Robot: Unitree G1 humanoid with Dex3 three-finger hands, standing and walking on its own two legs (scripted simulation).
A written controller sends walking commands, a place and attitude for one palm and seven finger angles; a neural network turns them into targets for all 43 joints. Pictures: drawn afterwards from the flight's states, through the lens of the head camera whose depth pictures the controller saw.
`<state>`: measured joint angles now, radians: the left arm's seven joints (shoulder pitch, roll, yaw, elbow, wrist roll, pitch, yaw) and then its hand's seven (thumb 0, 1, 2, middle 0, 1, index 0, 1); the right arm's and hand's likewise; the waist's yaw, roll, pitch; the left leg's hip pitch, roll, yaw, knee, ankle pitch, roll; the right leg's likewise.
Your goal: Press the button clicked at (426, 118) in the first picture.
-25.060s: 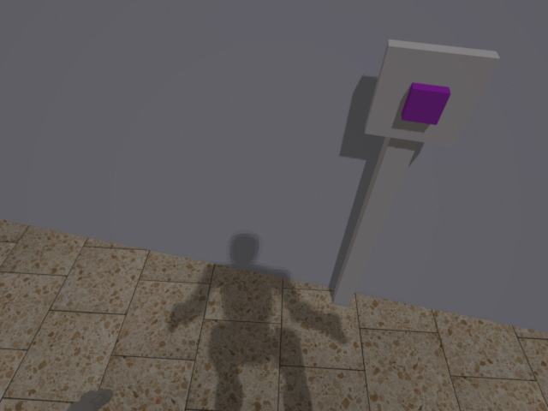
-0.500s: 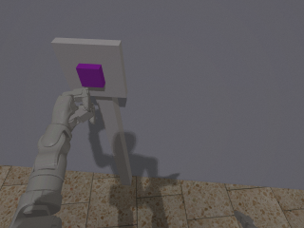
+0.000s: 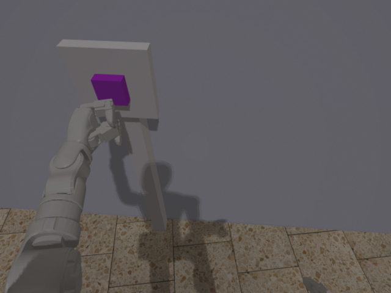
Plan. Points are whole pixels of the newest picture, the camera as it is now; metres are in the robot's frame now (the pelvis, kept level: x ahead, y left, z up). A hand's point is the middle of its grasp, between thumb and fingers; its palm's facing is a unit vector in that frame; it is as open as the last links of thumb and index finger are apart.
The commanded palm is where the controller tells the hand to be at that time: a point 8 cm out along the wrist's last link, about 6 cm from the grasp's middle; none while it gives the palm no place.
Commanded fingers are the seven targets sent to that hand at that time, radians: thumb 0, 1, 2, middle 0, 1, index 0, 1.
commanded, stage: press the button with the knuckle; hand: left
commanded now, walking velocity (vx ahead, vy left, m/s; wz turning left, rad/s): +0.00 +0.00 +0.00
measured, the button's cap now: (112, 89) +0.50 +0.20 +0.16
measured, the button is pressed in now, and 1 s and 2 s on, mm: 0 13 0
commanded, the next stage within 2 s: hold the button down briefly in 0.82 s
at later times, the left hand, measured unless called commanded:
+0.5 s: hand (117, 116) +0.44 +0.18 +0.13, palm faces -0.03 -1.00 +0.01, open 2.9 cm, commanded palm +0.43 +0.23 +0.13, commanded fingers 0.00 0.90 0.90 -1.30 -1.50 -1.30 -1.50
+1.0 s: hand (117, 113) +0.46 +0.18 +0.13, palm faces -0.03 -1.00 -0.01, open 2.9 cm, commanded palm +0.47 +0.22 +0.13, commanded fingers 0.00 0.90 0.90 -1.30 -1.50 -1.30 -1.50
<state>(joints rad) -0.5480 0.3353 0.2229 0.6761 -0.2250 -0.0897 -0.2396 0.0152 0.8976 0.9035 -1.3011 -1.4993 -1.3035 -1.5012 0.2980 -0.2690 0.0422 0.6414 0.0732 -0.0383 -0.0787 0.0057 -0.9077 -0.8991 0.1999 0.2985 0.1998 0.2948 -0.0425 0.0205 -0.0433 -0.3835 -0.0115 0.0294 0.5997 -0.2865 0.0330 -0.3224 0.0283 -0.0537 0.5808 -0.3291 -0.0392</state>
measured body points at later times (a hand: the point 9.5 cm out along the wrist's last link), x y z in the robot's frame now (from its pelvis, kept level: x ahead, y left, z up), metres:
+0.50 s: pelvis +0.01 +0.00 +0.00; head +0.04 +0.00 +0.45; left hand +0.44 +0.23 +0.13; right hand +0.08 -0.27 -0.11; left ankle +0.01 +0.10 -0.73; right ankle -0.02 -0.09 -0.73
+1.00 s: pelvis -0.02 +0.00 -0.01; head +0.04 +0.01 +0.44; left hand +0.45 +0.24 +0.13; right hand +0.02 -0.27 -0.13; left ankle +0.01 +0.10 -0.73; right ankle -0.02 -0.09 -0.73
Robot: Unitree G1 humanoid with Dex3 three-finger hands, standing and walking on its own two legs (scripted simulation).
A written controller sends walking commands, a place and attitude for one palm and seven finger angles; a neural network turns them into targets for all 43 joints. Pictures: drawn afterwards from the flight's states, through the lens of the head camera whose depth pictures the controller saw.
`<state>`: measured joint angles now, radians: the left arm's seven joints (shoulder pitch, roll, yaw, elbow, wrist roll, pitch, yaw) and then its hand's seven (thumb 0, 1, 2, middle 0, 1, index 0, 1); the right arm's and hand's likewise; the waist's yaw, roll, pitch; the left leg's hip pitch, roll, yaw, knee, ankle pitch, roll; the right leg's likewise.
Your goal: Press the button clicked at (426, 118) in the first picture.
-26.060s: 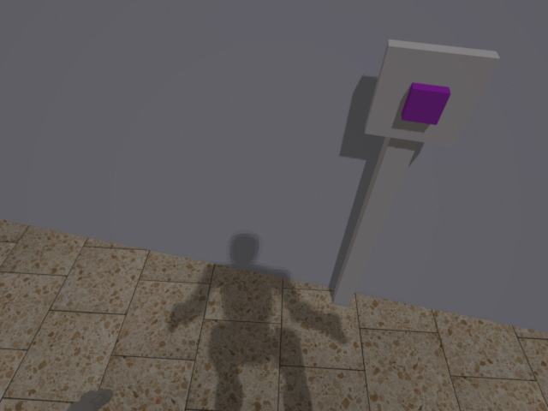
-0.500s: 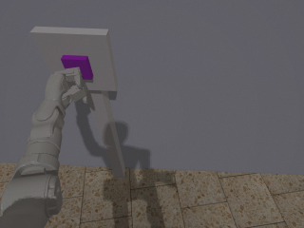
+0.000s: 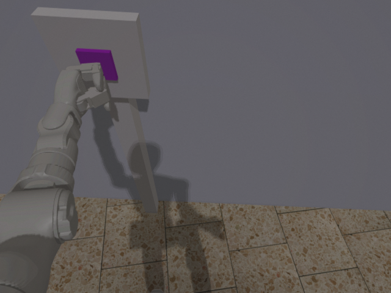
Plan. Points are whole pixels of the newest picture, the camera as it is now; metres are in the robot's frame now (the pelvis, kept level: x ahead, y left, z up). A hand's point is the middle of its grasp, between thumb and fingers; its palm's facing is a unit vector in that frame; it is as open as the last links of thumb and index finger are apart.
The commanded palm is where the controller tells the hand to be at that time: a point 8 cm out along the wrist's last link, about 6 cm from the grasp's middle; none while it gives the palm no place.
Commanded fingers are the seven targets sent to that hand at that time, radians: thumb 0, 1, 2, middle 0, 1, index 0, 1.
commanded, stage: hold the button down briefly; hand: left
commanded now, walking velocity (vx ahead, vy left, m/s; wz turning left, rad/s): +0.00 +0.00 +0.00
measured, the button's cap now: (99, 62) +0.54 +0.19 +0.17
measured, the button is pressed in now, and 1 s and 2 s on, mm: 13 0 0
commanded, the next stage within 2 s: pull the fist back off the button in 0.10 s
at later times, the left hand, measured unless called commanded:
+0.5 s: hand (104, 97) +0.47 +0.17 +0.14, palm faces -0.04 -1.00 +0.00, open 2.9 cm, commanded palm +0.45 +0.21 +0.14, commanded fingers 0.00 0.90 0.90 -1.30 -1.50 -1.30 -1.50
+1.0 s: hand (101, 121) +0.40 +0.17 +0.14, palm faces -0.06 -1.00 -0.01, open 3.1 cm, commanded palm +0.37 +0.21 +0.14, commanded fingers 0.00 0.90 0.90 -1.30 -1.50 -1.30 -1.50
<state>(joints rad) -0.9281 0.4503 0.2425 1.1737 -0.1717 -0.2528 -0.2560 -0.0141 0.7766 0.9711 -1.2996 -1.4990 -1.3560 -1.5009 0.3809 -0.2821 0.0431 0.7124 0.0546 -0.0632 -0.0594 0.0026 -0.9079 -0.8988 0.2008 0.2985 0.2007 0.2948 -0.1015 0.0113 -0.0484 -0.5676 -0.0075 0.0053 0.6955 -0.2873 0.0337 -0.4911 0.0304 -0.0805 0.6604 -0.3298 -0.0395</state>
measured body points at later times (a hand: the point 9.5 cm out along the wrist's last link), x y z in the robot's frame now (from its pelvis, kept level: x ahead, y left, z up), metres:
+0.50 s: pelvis +0.00 +0.00 +0.00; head +0.04 +0.00 +0.45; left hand +0.46 +0.23 +0.14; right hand +0.03 -0.27 -0.11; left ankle +0.03 +0.10 -0.72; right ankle +0.00 -0.09 -0.72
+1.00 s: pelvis +0.04 +0.00 +0.01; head +0.04 -0.02 +0.46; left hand +0.40 +0.22 +0.14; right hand +0.16 -0.26 -0.08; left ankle +0.03 +0.10 -0.72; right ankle +0.00 -0.09 -0.72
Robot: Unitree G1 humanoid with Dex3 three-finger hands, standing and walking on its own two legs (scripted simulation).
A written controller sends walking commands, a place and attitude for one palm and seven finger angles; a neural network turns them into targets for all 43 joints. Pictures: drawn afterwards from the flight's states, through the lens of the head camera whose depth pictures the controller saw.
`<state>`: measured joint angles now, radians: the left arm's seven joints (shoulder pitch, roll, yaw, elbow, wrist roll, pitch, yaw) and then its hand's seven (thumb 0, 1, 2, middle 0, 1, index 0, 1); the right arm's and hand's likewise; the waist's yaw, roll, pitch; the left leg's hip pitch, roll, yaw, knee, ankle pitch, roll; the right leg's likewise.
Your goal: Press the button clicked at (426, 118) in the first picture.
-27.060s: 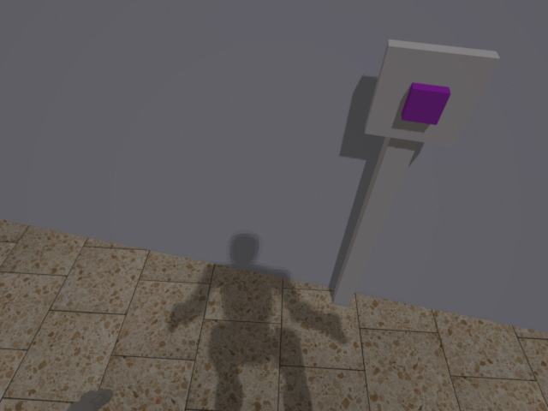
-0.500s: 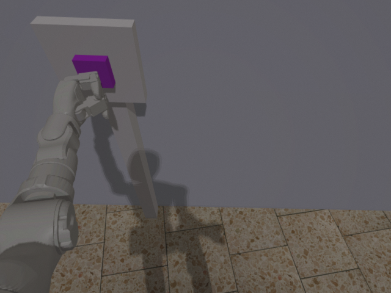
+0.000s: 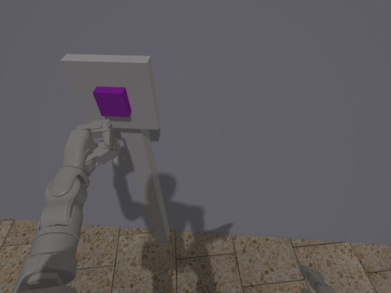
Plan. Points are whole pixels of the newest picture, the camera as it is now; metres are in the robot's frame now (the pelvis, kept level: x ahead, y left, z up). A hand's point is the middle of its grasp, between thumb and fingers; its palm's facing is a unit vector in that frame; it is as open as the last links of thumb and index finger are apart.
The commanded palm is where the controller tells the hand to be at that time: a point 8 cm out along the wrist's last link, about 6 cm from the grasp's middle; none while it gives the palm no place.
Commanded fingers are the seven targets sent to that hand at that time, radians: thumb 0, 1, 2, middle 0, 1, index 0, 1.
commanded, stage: pull the fist back off the button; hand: left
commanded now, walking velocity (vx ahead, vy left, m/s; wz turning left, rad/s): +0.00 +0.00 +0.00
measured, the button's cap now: (113, 101) +0.48 +0.21 +0.16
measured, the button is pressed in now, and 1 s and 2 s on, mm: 0 0 0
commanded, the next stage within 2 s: draw the hand back to the body in 0.22 s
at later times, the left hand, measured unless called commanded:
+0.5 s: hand (109, 158) +0.33 +0.18 +0.14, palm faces -0.02 -1.00 -0.02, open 3.1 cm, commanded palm +0.29 +0.24 +0.14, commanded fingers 0.00 0.90 0.90 -1.30 -1.50 -1.30 -1.50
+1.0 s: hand (68, 204) +0.22 +0.21 +0.15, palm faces +0.24 -0.95 -0.20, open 3.1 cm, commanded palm +0.19 +0.26 +0.17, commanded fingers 0.00 0.90 0.90 -1.30 -1.50 -1.30 -1.50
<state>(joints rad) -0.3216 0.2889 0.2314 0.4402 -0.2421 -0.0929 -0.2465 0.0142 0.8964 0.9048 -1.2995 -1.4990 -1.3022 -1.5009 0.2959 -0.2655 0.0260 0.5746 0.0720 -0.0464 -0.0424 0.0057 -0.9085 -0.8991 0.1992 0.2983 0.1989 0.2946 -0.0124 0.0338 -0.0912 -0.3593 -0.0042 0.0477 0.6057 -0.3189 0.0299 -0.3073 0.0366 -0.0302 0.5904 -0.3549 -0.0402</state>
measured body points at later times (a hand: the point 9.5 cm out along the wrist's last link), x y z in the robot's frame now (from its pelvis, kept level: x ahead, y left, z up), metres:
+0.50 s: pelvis -0.02 -0.01 +0.00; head -0.03 -0.03 +0.45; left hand +0.32 +0.23 +0.14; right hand +0.13 -0.25 -0.09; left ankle -0.01 +0.10 -0.73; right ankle -0.03 -0.09 -0.73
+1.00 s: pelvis -0.03 +0.00 +0.01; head -0.04 -0.02 +0.46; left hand +0.21 +0.26 +0.16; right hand +0.18 -0.22 -0.05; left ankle -0.01 +0.10 -0.73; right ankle -0.03 -0.09 -0.73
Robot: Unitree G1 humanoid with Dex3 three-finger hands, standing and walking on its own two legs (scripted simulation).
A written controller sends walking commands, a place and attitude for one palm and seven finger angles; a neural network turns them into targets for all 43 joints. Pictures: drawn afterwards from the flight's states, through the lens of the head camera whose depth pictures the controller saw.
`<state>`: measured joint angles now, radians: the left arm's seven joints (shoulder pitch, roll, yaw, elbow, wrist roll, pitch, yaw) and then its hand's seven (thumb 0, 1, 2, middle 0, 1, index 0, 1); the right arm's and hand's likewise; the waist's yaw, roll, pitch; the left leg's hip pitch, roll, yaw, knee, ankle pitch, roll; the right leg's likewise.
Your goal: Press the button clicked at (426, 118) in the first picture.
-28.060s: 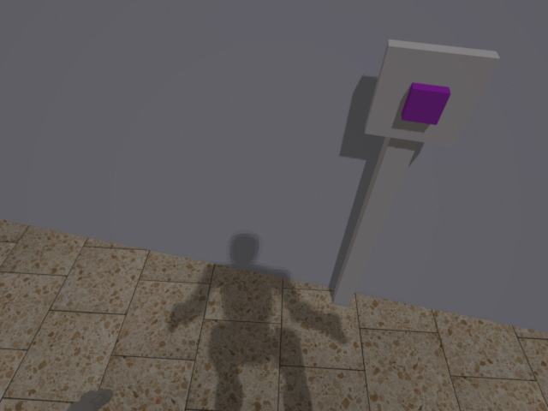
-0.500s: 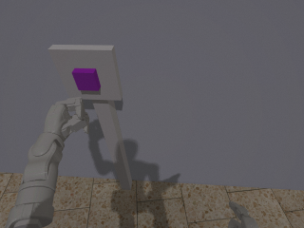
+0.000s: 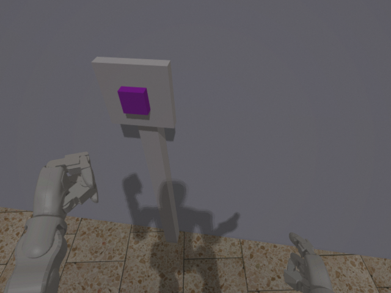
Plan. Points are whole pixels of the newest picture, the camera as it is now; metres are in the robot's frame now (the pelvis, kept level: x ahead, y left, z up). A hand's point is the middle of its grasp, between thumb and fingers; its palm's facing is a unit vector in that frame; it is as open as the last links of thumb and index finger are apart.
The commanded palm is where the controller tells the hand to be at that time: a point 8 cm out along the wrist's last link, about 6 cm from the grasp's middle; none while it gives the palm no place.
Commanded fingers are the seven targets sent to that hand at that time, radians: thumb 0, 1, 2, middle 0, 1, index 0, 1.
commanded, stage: draw the hand back to the body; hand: left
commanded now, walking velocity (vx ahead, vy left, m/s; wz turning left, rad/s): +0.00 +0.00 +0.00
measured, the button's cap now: (135, 100) +0.51 +0.20 +0.15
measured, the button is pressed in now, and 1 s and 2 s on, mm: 0 0 0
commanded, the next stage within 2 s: step back with the hand held close in 0.80 s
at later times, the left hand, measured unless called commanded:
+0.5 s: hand (57, 202) +0.21 +0.24 +0.16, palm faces +0.36 -0.86 -0.36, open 3.1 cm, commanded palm +0.15 +0.29 +0.18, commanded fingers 0.00 0.90 0.90 -1.30 -1.50 -1.30 -1.50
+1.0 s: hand (49, 199) +0.21 +0.25 +0.17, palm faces +0.41 -0.82 -0.40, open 3.1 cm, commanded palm +0.15 +0.29 +0.18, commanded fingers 0.00 0.90 0.90 -1.30 -1.50 -1.30 -1.50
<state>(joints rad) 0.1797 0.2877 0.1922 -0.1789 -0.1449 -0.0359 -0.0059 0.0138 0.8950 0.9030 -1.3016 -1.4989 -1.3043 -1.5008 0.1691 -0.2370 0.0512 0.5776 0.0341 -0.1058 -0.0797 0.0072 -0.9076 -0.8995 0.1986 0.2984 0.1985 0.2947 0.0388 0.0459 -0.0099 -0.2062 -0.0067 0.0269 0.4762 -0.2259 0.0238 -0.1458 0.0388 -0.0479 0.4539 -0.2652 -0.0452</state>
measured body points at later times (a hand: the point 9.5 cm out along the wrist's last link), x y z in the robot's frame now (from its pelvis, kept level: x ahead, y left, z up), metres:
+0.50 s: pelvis +0.03 +0.01 +0.00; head +0.00 +0.00 +0.45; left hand +0.18 +0.29 +0.18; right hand +0.21 -0.21 -0.08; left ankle +0.02 +0.10 -0.74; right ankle -0.01 -0.09 -0.74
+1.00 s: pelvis +0.02 +0.01 +0.00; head +0.00 -0.01 +0.45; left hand +0.18 +0.29 +0.19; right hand +0.21 -0.21 -0.08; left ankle +0.02 +0.10 -0.74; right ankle -0.01 -0.09 -0.74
